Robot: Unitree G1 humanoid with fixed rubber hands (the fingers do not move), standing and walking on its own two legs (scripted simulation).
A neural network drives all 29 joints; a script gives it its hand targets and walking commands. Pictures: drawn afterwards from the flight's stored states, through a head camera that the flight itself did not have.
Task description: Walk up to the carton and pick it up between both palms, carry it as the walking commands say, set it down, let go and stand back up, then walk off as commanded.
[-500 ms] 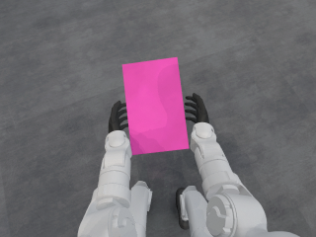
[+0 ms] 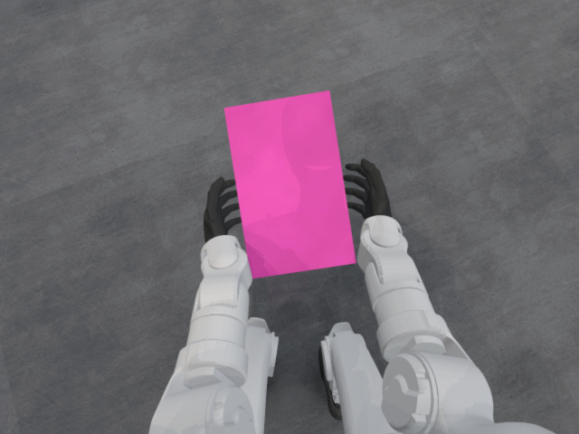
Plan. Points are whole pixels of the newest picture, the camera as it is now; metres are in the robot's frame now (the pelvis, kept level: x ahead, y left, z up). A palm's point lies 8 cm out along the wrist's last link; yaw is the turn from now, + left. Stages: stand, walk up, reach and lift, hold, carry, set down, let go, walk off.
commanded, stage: set down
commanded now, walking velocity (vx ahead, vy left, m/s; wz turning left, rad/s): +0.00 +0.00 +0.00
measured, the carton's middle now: (292, 191) +0.47 +0.02 -0.15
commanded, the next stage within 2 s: none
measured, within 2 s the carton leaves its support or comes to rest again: neither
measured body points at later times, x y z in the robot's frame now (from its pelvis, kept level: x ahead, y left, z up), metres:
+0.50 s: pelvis -0.03 -0.03 -0.08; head +0.21 -0.03 +0.31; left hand +0.40 +0.13 -0.17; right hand +0.43 -0.09 -0.17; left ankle +0.08 +0.11 -0.61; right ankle +0.06 -0.13 -0.61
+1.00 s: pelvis -0.04 +0.00 -0.14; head +0.26 +0.03 +0.19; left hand +0.43 +0.14 -0.27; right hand +0.46 -0.09 -0.26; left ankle +0.08 +0.11 -0.61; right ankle +0.06 -0.13 -0.61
